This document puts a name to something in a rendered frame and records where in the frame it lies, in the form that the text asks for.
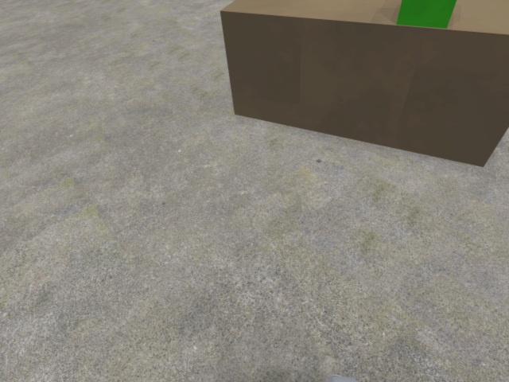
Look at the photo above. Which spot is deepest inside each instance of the pedestal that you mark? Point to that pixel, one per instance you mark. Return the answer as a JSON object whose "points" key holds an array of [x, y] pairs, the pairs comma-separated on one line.
{"points": [[344, 68]]}

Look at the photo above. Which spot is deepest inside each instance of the carton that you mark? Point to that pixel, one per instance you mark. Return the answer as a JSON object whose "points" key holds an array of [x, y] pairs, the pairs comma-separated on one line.
{"points": [[427, 13]]}

